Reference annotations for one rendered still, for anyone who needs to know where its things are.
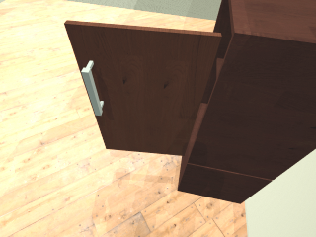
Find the handle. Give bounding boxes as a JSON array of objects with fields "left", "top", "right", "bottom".
[{"left": 81, "top": 60, "right": 104, "bottom": 116}]

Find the cupboard door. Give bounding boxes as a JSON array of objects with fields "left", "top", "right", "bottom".
[{"left": 64, "top": 20, "right": 222, "bottom": 156}]

